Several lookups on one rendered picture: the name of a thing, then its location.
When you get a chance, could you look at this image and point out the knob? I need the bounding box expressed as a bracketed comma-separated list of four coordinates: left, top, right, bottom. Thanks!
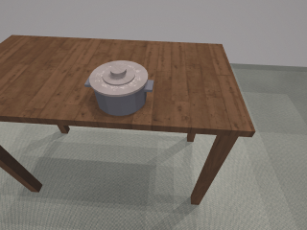
[109, 64, 127, 77]

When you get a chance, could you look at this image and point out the table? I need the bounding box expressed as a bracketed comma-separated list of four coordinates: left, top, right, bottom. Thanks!
[0, 34, 256, 205]

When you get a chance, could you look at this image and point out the pot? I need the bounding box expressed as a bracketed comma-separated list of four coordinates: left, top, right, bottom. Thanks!
[84, 76, 154, 116]

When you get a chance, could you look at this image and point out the lid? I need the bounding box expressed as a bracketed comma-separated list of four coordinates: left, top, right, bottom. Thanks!
[89, 60, 149, 97]

